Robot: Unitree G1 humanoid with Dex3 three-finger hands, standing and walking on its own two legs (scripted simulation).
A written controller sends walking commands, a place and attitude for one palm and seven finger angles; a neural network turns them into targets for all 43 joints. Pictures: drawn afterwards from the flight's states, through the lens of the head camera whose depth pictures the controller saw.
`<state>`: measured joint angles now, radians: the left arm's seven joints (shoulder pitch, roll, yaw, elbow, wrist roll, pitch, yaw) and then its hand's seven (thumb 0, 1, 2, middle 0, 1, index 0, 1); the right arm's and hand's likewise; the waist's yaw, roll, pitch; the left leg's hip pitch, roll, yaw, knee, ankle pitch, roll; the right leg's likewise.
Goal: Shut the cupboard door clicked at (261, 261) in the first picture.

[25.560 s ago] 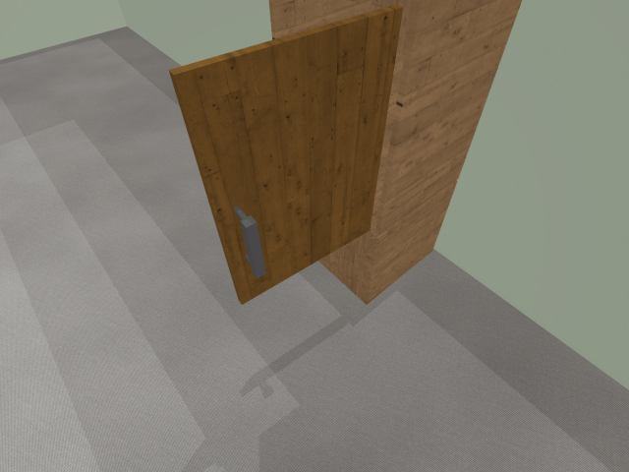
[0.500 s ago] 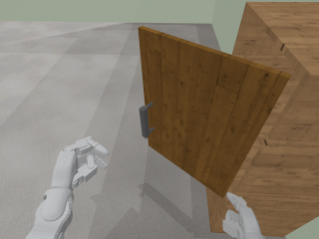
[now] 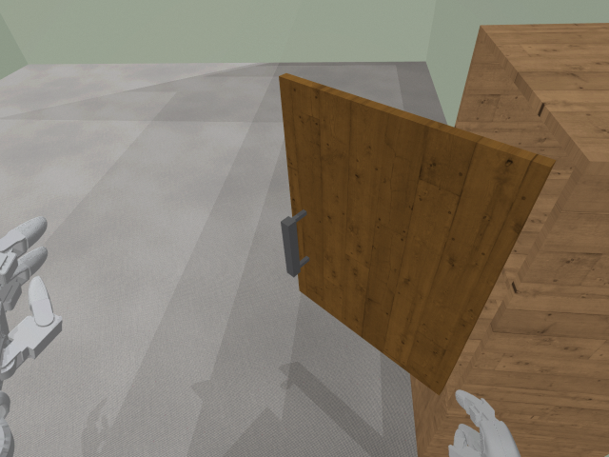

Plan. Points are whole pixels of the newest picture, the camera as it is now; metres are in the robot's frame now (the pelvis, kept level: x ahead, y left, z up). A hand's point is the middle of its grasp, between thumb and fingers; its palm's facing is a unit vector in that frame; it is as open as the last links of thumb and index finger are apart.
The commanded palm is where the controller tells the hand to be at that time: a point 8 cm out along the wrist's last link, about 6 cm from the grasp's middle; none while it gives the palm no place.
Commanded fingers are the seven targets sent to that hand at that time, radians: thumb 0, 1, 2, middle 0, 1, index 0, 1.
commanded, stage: draw the hand back to the body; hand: left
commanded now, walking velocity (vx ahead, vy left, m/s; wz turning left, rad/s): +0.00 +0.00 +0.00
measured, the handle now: (297, 243) +0.58 +0.10 -0.11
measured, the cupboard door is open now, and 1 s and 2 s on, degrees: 53 53 53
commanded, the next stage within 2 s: step back with the hand held close in 0.26 s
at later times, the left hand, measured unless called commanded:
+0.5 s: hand (85, 325) +0.19 +0.25 +0.17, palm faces +0.44 -0.78 -0.45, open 7.4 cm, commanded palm +0.13 +0.28 +0.17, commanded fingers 0.00 0.90 0.90 -0.20 -0.30 -0.20 -0.30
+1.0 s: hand (41, 360) +0.15 +0.27 +0.16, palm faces +0.37 -0.78 -0.50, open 7.4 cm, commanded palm +0.10 +0.31 +0.17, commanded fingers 0.00 0.90 0.90 -0.20 -0.30 -0.20 -0.30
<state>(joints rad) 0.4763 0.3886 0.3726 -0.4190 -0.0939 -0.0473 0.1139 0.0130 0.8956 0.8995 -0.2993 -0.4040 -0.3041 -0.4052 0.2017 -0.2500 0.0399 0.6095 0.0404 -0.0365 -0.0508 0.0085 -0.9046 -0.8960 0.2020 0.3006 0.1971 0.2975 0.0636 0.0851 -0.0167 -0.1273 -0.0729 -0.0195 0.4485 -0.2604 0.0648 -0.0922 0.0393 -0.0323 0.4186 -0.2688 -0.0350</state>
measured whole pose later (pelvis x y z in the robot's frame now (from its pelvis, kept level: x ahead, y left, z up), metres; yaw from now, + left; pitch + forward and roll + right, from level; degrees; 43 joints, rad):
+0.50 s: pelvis -0.01 -0.02 +0.00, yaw +0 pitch -1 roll -1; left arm 0.48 0.38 0.38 -0.36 -0.09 -0.12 0.10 0.01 0.89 0.90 -0.21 -0.30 -0.21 -0.30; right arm 0.19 -0.25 0.02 0.62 0.03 -0.03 -0.06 0.01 -0.90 -0.90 0.20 0.30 0.20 0.30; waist 0.03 0.10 -0.02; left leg -0.21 -0.03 -0.04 0.51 -0.28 0.04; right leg -0.14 0.08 -0.05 0.42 -0.25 -0.06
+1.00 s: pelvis -0.05 +0.01 -0.01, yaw -2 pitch +1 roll -1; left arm 0.57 0.45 0.43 -0.46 -0.07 -0.15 0.13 0.01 0.89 0.90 -0.21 -0.30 -0.22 -0.30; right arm 0.19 -0.24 0.01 0.55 0.04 0.06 -0.09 0.01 -0.90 -0.90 0.20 0.30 0.20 0.30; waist 0.00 0.03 -0.04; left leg -0.35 -0.07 0.02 0.55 -0.22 0.09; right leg -0.33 0.04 -0.01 0.54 -0.23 -0.02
